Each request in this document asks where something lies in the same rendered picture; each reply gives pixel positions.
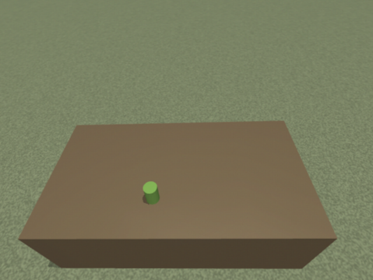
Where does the can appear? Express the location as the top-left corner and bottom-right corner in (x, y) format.
(143, 181), (160, 204)

